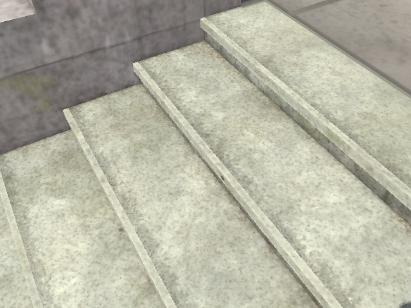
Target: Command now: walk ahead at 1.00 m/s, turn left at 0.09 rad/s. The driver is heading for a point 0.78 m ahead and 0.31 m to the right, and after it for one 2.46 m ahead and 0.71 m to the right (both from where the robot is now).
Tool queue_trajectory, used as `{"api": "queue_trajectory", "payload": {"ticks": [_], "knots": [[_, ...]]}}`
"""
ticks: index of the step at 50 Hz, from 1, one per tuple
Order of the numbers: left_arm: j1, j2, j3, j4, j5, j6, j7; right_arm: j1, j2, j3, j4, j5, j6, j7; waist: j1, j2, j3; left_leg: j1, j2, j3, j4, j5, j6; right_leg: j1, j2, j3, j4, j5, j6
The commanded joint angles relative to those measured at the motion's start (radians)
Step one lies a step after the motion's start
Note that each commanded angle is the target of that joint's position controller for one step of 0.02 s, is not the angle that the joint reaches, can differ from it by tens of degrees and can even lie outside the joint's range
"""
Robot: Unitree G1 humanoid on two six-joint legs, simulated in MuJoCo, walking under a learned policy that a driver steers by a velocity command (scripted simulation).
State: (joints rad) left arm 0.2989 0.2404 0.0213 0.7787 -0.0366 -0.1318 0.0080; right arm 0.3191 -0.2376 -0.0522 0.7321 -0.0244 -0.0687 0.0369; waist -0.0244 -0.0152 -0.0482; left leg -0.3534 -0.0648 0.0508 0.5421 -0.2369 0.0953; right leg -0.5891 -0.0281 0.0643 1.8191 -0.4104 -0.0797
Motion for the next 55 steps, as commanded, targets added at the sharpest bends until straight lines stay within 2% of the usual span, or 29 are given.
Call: {"api": "queue_trajectory", "payload": {"ticks": [1, 3, 5, 6, 9, 12, 14, 15, 16, 17, 18, 20, 25, 27, 30, 33, 34, 35, 36, 37, 39, 42, 46, 49, 50, 51, 52, 53, 55], "knots": [[-0.099, -0.178, -0.075, -0.179, 0.000, 0.007, -0.040, 0.156, 0.103, 0.043, 0.097, -0.011, 0.000, 0.023, 0.038, 0.057, 0.023, 0.271, 0.330, -0.489, -0.230, -0.098, 0.195, -0.654, -0.004, 0.037, 0.553, -0.065, -0.044], [-0.136, -0.229, -0.116, -0.248, -0.019, 0.042, -0.046, 0.114, 0.106, 0.067, 0.146, 0.004, 0.011, 0.007, 0.128, 0.071, 0.148, 0.062, 0.368, -0.407, -0.264, -0.147, 0.138, -0.831, -0.008, 0.144, 0.666, -0.112, -0.043], [-0.182, -0.138, -0.120, -0.310, -0.003, 0.044, -0.039, -0.066, 0.027, 0.076, 0.102, 0.003, 0.012, -0.010, 0.210, 0.023, 0.239, -0.239, 0.271, -0.198, -0.394, -0.197, 0.065, -0.686, -0.037, 0.084, 0.204, 0.065, -0.001], [-0.239, -0.051, -0.098, -0.313, 0.033, 0.045, -0.024, -0.103, 0.006, 0.074, 0.086, 0.002, -0.006, -0.015, 0.188, -0.026, 0.240, -0.416, 0.206, -0.103, -0.459, -0.101, 0.068, -0.473, -0.032, -0.011, -0.011, 0.222, 0.033], [-0.339, -0.062, -0.098, -0.351, 0.073, 0.036, 0.003, 0.080, -0.101, 0.038, 0.155, 0.058, -0.048, -0.033, 0.108, -0.035, 0.074, -0.227, 0.213, -0.081, -0.578, 0.180, 0.101, -0.096, -0.086, -0.162, -0.320, 0.393, 0.038], [-0.373, -0.022, -0.076, -0.371, -0.002, 0.022, -0.029, 0.210, -0.231, 0.010, 0.184, 0.017, 0.002, -0.061, 0.110, 0.261, -0.059, 0.388, 0.291, -0.004, -0.250, 1.566, 0.087, -0.071, 0.080, -0.325, -0.638, 0.047, -0.021], [-0.169, 0.095, -0.015, -0.309, -0.019, 0.044, -0.050, 0.156, -0.199, 0.010, 0.154, -0.044, 0.025, -0.072, 0.196, 0.346, -0.137, 0.518, 0.301, 0.003, 0.143, 1.824, 0.067, 0.074, 0.143, -0.208, -0.847, -0.056, -0.093], [0.085, 0.189, 0.011, -0.210, 0.022, 0.050, -0.066, 0.069, -0.176, 0.006, 0.080, -0.047, 0.003, -0.085, 0.267, 0.121, -0.189, 0.255, 0.264, -0.066, 0.518, 1.488, 0.076, 0.365, 0.072, 0.107, -0.951, 0.037, -0.151], [0.144, 0.238, 0.031, -0.124, 0.044, 0.052, -0.060, 0.127, 0.028, 0.040, 0.029, -0.005, -0.035, -0.044, 0.109, -0.452, -0.239, -0.214, -0.038, -0.160, 0.903, 0.108, -0.014, 0.674, -0.128, 0.759, -1.385, -0.201, -0.325], [0.172, 0.119, 0.018, -0.102, 0.045, 0.053, -0.037, 0.083, -0.029, 0.029, 0.012, 0.006, -0.082, -0.004, 0.121, -0.356, -0.203, -0.390, -0.027, -0.281, 1.081, 0.031, 0.024, 0.694, -0.174, 0.988, -1.566, -0.406, -0.309], [0.182, 0.067, 0.012, -0.067, 0.040, 0.047, -0.035, -0.053, -0.048, 0.027, -0.037, 0.038, -0.101, 0.013, 0.132, -0.201, -0.033, -0.503, -0.003, -0.245, 1.134, 0.031, 0.032, 0.595, -0.180, 0.873, -1.540, -0.379, -0.275], [0.143, -0.027, -0.009, -0.012, 0.050, 0.037, -0.058, -0.214, 0.043, 0.055, -0.126, 0.017, -0.100, 0.008, 0.047, 0.060, 0.117, -0.519, 0.045, -0.183, 1.156, -0.026, 0.036, 0.315, -0.104, 0.574, -1.462, -0.094, -0.228], [0.018, 0.007, -0.008, -0.018, 0.016, 0.054, -0.031, -0.210, 0.064, 0.102, -0.223, -0.011, -0.063, 0.003, -0.086, 0.073, 0.181, -0.573, 0.132, -0.070, 0.964, -0.098, -0.044, 0.070, 0.016, 0.317, -1.548, 0.015, -0.194], [-0.017, 0.046, 0.007, -0.051, 0.003, 0.039, 0.008, -0.306, 0.049, 0.107, -0.299, -0.039, -0.074, -0.018, -0.074, 0.083, 0.109, -0.146, 0.129, 0.012, 0.627, 0.078, -0.108, -0.172, 0.058, 0.223, -1.603, 0.219, -0.173], [0.063, 0.175, 0.052, -0.051, -0.002, 0.018, 0.034, -0.280, -0.069, 0.044, -0.307, 0.032, -0.064, -0.070, -0.064, -0.067, -0.067, 0.247, 0.022, -0.018, 0.172, 0.249, -0.193, 0.059, 0.056, 0.261, -1.530, 0.533, -0.148], [-0.139, 0.145, 0.053, -0.135, 0.043, 0.039, 0.019, 0.152, -0.210, -0.051, -0.185, 0.096, -0.028, -0.080, -0.312, -0.170, -0.224, 0.513, 0.090, -0.057, -0.045, 0.253, -0.145, 0.275, 0.085, 0.236, -0.871, 1.007, -0.017], [-0.141, -0.026, 0.006, -0.187, 0.084, 0.028, 0.000, 0.312, -0.185, -0.046, -0.092, 0.079, -0.027, -0.069, -0.264, 0.018, -0.305, 0.853, 0.225, -0.178, 0.101, 0.111, -0.134, -0.051, 0.114, 0.194, -0.555, 0.243, -0.014], [-0.214, -0.207, -0.058, -0.258, 0.099, -0.002, -0.020, 0.378, -0.153, -0.017, -0.030, -0.002, -0.018, -0.045, -0.244, 0.433, -0.165, 0.800, 0.360, -0.461, 0.070, 0.738, -0.131, -0.335, 0.197, 0.118, -0.115, -0.222, -0.021], [0.107, -0.177, -0.043, -0.264, -0.043, -0.006, -0.024, 0.205, -0.173, -0.019, -0.108, -0.084, -0.026, -0.043, -0.058, 0.584, -0.291, 0.849, 0.570, -0.938, -0.215, 0.431, 0.120, -0.488, 0.156, 0.172, 0.167, -0.131, -0.006], [-0.002, -0.098, -0.039, -0.256, -0.051, 0.027, -0.010, 0.132, -0.098, -0.025, -0.089, -0.054, -0.019, -0.055, -0.088, 0.389, -0.168, 0.781, 0.604, -0.935, -0.300, -0.060, 0.219, -0.642, 0.071, 0.030, 0.366, -0.095, 0.012], [-0.212, -0.161, -0.065, -0.345, 0.007, 0.082, -0.003, 0.101, 0.027, 0.015, 0.030, -0.011, -0.011, -0.051, -0.053, 0.112, 0.066, 0.502, 0.524, -0.649, -0.366, -0.274, 0.136, -0.750, -0.009, -0.013, 0.626, -0.148, -0.012], [-0.266, -0.194, -0.091, -0.435, -0.012, 0.106, -0.050, 0.002, 0.138, 0.065, 0.142, 0.008, 0.007, -0.053, 0.113, 0.042, 0.242, 0.070, 0.400, -0.163, -0.335, 0.103, -0.032, -0.711, -0.047, 0.083, 0.467, -0.117, -0.038], [-0.227, -0.059, -0.066, -0.424, 0.055, 0.107, -0.037, -0.191, -0.148, 0.026, 0.084, -0.006, -0.026, -0.098, 0.225, 0.030, 0.034, -0.403, 0.181, 0.202, -0.383, 0.837, -0.007, 0.227, 0.051, -0.207, -0.280, 0.272, 0.048], [-0.086, 0.088, 0.015, -0.356, 0.051, 0.104, -0.016, -0.136, -0.388, -0.057, 0.048, 0.036, -0.006, -0.100, 0.256, 0.181, -0.266, 0.222, 0.292, 0.096, 0.074, 1.672, 0.027, 0.297, 0.114, -0.238, -0.690, 0.099, 0.014], [0.049, 0.166, 0.050, -0.311, 0.040, 0.111, -0.024, -0.166, -0.337, -0.052, 0.000, 0.034, -0.002, -0.101, 0.300, 0.144, -0.299, 0.224, 0.267, 0.071, 0.369, 1.454, -0.004, 0.454, 0.113, -0.130, -1.049, 0.211, -0.043], [-0.038, 0.227, 0.065, -0.282, 0.009, 0.127, -0.017, -0.085, -0.149, -0.016, -0.024, 0.012, -0.008, -0.093, 0.156, -0.141, -0.141, -0.087, 0.101, 0.024, 0.786, 0.022, -0.087, 0.554, 0.029, 0.181, -1.272, 0.586, -0.159], [-0.087, 0.275, 0.054, -0.319, 0.085, 0.135, -0.012, 0.037, -0.067, 0.011, -0.088, -0.025, -0.048, -0.053, 0.055, -0.479, -0.347, -0.404, -0.050, -0.182, 1.291, -0.244, -0.110, 0.764, -0.214, 0.677, -1.271, 1.138, -0.402], [-0.064, 0.206, 0.048, -0.321, 0.095, 0.130, -0.011, -0.033, -0.130, -0.010, -0.109, -0.012, -0.064, -0.025, 0.109, -0.254, -0.352, -0.518, -0.048, -0.237, 1.470, -0.199, -0.101, 0.692, -0.258, 0.844, -1.392, 0.820, -0.381], [-0.072, 0.139, 0.033, -0.247, 0.023, 0.125, -0.026, -0.097, -0.039, 0.025, -0.147, -0.006, -0.050, -0.040, 0.021, 0.072, -0.048, -0.696, -0.003, -0.158, 1.463, -0.155, -0.107, 0.506, -0.167, 0.622, -1.397, 0.434, -0.235]]}}
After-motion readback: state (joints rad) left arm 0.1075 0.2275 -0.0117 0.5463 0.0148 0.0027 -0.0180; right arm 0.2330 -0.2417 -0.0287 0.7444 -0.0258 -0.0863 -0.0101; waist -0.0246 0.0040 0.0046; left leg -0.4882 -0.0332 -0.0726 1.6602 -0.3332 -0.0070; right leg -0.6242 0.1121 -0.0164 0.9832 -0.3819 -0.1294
